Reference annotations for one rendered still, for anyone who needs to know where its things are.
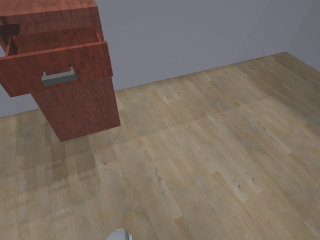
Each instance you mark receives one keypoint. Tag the drawer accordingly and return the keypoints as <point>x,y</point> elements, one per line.
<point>29,55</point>

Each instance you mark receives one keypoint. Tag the left robot thigh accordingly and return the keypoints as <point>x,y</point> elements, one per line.
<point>120,235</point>

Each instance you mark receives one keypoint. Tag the handle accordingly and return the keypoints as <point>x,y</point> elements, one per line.
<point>58,78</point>

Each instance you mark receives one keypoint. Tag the cabinet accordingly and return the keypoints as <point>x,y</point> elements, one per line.
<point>74,110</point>

